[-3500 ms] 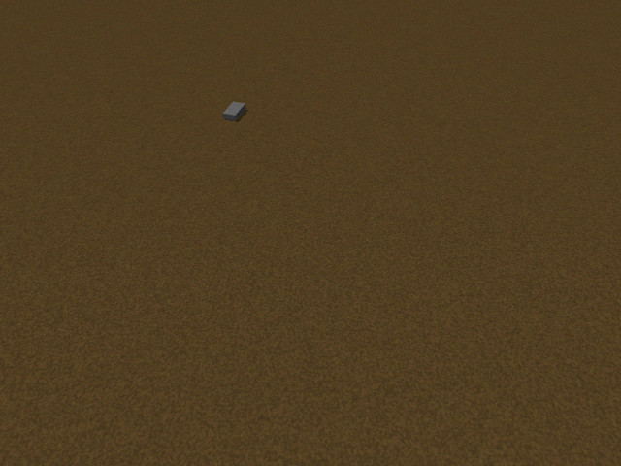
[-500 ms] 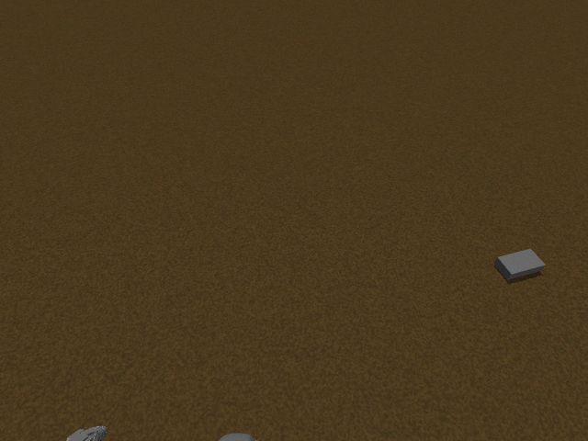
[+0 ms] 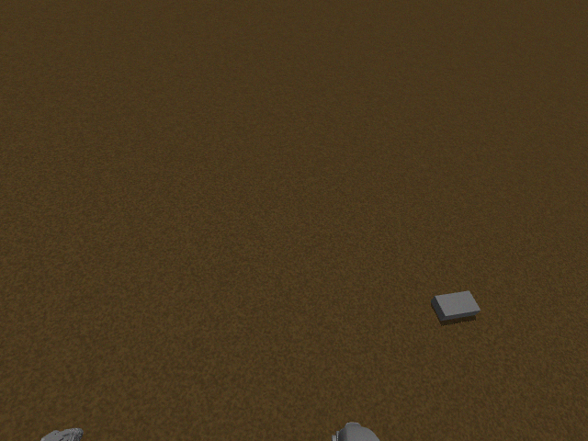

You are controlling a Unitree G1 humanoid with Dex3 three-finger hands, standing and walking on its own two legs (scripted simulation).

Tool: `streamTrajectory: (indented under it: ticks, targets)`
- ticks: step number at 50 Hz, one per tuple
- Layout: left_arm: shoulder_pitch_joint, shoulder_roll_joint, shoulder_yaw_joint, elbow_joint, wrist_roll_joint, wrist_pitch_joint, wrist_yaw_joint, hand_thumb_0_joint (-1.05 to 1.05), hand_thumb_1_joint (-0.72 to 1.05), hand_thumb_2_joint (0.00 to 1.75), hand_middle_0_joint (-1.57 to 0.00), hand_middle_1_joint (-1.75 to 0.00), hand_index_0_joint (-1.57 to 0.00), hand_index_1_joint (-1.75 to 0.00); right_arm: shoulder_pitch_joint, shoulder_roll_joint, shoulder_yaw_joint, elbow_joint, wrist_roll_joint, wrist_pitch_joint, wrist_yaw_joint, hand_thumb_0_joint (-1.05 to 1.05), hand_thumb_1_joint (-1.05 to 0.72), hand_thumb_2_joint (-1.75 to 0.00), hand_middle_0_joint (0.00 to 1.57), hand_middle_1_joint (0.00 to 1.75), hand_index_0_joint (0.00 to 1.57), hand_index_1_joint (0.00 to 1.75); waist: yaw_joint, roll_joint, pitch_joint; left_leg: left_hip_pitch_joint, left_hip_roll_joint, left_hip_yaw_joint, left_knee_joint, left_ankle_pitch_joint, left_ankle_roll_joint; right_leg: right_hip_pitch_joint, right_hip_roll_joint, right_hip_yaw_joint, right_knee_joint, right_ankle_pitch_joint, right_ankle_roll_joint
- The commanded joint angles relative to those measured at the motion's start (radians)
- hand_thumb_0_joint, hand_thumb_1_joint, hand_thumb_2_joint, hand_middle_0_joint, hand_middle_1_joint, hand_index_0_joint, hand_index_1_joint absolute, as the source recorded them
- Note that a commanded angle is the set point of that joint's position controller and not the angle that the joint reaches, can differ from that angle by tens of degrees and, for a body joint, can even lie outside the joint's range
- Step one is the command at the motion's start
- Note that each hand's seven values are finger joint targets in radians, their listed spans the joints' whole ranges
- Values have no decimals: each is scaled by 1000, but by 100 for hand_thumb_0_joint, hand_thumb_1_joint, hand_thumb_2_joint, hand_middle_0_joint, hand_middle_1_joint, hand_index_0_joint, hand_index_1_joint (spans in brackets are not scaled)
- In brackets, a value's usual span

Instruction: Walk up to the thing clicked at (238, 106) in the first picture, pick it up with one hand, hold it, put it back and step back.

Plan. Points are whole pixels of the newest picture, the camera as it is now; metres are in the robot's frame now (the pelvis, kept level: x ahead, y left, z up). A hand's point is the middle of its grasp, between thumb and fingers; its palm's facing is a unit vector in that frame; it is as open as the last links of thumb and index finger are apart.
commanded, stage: walk up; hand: left
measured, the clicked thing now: (455, 305) +0.76 -0.71 -0.73
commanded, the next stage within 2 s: none
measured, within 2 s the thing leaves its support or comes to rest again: neither
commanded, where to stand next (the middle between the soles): +0.41 -0.98 m, yaw +13 degrees
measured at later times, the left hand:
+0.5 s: hand out of the picture +0.10 +0.05 -0.15, palm faces +0.13 -0.93 -0.35, open 7.4 cm
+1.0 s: hand out of the picture +0.15 -0.17 -0.13, palm faces +0.15 -0.90 -0.41, open 7.3 cm
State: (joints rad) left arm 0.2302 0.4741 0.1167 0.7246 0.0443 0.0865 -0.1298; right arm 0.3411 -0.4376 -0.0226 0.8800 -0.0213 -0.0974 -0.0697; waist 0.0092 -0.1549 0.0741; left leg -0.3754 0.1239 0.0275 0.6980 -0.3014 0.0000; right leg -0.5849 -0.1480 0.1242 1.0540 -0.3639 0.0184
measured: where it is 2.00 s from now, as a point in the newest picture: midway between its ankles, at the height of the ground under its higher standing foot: (535, 440)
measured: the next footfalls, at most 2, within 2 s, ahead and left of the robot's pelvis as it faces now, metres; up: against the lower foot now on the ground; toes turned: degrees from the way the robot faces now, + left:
right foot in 0.10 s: +0.12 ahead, -0.27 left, +0.00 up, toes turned -2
left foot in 0.50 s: +0.23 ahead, -0.15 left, +0.00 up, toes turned +12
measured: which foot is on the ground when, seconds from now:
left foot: down 0.00-0.12, up 0.14-0.48, down 0.50-0.90, up 0.92-1.00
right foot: up 0.00-0.08, down 0.10-0.50, up 0.52-0.86, down 0.88-1.00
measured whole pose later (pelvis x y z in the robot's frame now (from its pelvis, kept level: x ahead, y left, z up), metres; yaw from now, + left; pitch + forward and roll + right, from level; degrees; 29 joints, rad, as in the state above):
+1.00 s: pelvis +0.15 -0.47 -0.01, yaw +7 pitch -1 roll +0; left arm 0.35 0.45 0.13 0.79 0.06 0.08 -0.08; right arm 0.31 -0.53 -0.08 1.01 -0.02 -0.02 -0.11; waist 0.05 -0.01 0.00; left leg -0.61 0.09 -0.08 1.15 -0.50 0.04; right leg -0.36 -0.05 -0.04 0.82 -0.43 0.01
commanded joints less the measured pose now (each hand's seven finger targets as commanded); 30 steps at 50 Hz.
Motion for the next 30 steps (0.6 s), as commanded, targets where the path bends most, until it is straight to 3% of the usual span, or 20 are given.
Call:
streamTrajectory:
  ticks: [1, 3, 5, 6, 7, 8, 9, 11, 12, 13, 16, 20, 22, 23, 24, 25, 26, 27, 28, 30]
  targets:
    - [-36, 158, 62, -87, 5, -16, -9, 0, 90, 90, -20, -30, -20, -30, 4, -416, -131, -38, -16, -30, -13, 0, -90, -90, 20, 30, 20, 30, -27, 410, -53, -75, 108, -149, -327, -255, 199, 77, 32, -128, -165, -2, 1]
    - [26, 156, 68, -59, 1, -18, -3, 0, 90, 90, -20, -30, -20, -30, -60, -420, -131, -40, -16, -18, -13, 0, -90, -90, 20, 30, 20, 30, 22, 427, -97, -111, 123, -127, -263, -205, 181, 203, 48, -161, -237, -9, -11]
    - [222, 169, 87, 25, 4, -26, 15, 0, 90, 90, -20, -30, -20, -30, -129, -357, -112, -45, -18, 2, -21, 0, -90, -90, 20, 30, 20, 30, 143, 265, -163, -208, 58, -17, 37, -141, 133, 449, 114, -223, -432, 40, -14]
    - [311, 240, 108, 57, 25, -37, 30, 0, 90, 90, -20, -30, -20, -30, -105, -245, -77, -46, -16, 13, -25, 0, -90, -90, 20, 30, 20, 30, 200, -26, -161, -369, -56, 105, 362, -210, 90, 553, 68, -116, -582, -50, -37]
    - [268, 341, 120, 18, 35, -49, 42, 0, 90, 90, -20, -30, -20, -30, -65, -153, -43, -60, 4, 18, -34, 0, -90, -90, 20, 30, 20, 30, 182, -236, -95, -600, -170, 56, 571, -365, 48, 510, -138, 302, -748, -118, -91]
    - [105, 401, 122, -36, 19, -58, 59, 0, 90, 90, -20, -30, -20, -30, -49, -219, -69, -53, 4, 22, -58, 0, -90, -90, 20, 30, 20, 30, 103, -229, -81, -561, -102, -35, 631, -319, 43, 460, -219, 505, -868, -221, -186]
    - [40, 387, 127, -58, -1, -58, 64, 0, 90, 90, -20, -30, -20, -30, -52, -270, -82, -25, 7, 16, -59, 0, -90, -90, 20, 30, 20, 30, 69, -173, -51, -515, -36, -59, 597, -252, 49, 400, -239, 506, -877, -287, -225]
    - [22, 271, 91, -36, 0, -61, 71, 0, 90, 90, -20, -30, -20, -30, -35, -279, -76, 40, 31, 7, -46, 0, -90, -90, 20, 30, 20, 30, 42, -79, -17, -452, -39, -71, 502, -169, 55, 385, -99, 182, -700, 2, -182]
    - [13, 234, 75, -31, 3, -64, 73, 0, 90, 90, -20, -30, -20, -30, 15, -263, -68, 61, 35, 1, -44, 0, -90, -90, 20, 30, 20, 30, 29, -109, -18, -407, -48, -43, 452, -149, 58, 393, -68, 103, -634, 177, -203]
    - [9, 210, 67, -33, 5, -68, 73, 0, 90, 90, -20, -30, -20, -30, 47, -245, -60, 71, 34, -5, -40, 0, -90, -90, 20, 30, 20, 30, 26, -112, -24, -370, -57, -16, 375, -134, 54, 408, -53, 70, -606, 292, -237]
    - [31, 158, 46, -59, 6, -74, 70, 0, 90, 90, -20, -30, -20, -30, 46, -226, -53, 67, 21, -9, -29, 0, -90, -90, 20, 30, 20, 30, 41, -65, -26, -303, -90, 40, 234, -107, 53, 426, -68, 50, -631, 398, -282]
    - [-3, 145, 32, -104, 19, -64, 69, 0, 90, 90, -20, -30, -20, -30, 86, -213, -54, 47, 33, -6, -28, 0, -90, -90, 20, 30, 20, 30, 24, -22, -72, -108, -95, 58, 73, 19, 69, 370, -88, 22, -633, 411, -242]
    - [-63, 151, 24, -137, 17, -53, 61, 0, 90, 90, -20, -30, -20, -30, 181, -217, -66, 63, 40, -2, -31, 0, -90, -90, 20, 30, 20, 30, -37, 40, -82, 150, -107, 70, -44, 174, 72, 199, -63, -30, -583, 298, -200]
    - [-70, 137, 17, -151, 17, -52, 59, 0, 90, 90, -20, -30, -20, -30, 238, -242, -82, 75, 35, 2, -40, 0, -90, -90, 20, 30, 20, 30, -69, 95, -97, 287, -94, 35, -83, 206, 81, 109, -23, -63, -485, 272, -155]
    - [-30, 107, 6, -153, 17, -53, 58, 0, 90, 90, -20, -30, -20, -30, 269, -285, -102, 70, 25, 4, -50, 0, -90, -90, 20, 30, 20, 30, -89, 191, -122, 423, -17, -90, -127, 173, 102, -10, 38, -111, -336, 174, -104]
    - [36, 71, 2, -150, 19, -51, 61, 0, 90, 90, -20, -30, -20, -30, 277, -356, -124, 48, 9, 7, -59, 0, -90, -90, 20, 30, 20, 30, -93, 393, -153, 505, 225, -490, -280, -44, 213, -188, 144, -156, -67, -132, -28]
    - [88, 139, 25, -124, 26, -29, 64, 0, 90, 90, -20, -30, -20, -30, 212, -383, -130, -6, 11, 9, -69, 0, -90, -90, 20, 30, 20, 30, -62, 245, -160, 368, 393, -753, -397, -281, 301, -171, 146, -24, 142, -182, 14]
    - [128, 203, 38, -111, 34, -20, 64, 0, 90, 90, -20, -30, -20, -30, 136, -385, -128, -36, 29, 7, -69, 0, -90, -90, 20, 30, 20, 30, -33, 142, -105, 292, 426, -744, -435, -339, 324, -177, 123, 30, 212, -170, 19]
    - [123, 232, 48, -94, 32, -15, 60, 0, 90, 90, -20, -30, -20, -30, 67, -363, -120, -37, 31, 5, -67, 0, -90, -90, 20, 30, 20, 30, -18, 138, -65, 189, 403, -694, -450, -344, 315, -145, 94, 48, 237, -157, 9]
    - [85, 222, 66, -77, 30, -13, 50, 0, 90, 90, -20, -30, -20, -30, 20, -299, -100, -38, 17, -4, -63, 0, -90, -90, 20, 30, 20, 30, 0, 126, -40, 15, 263, -470, -420, -293, 234, -25, 83, 56, 193, -71, -2]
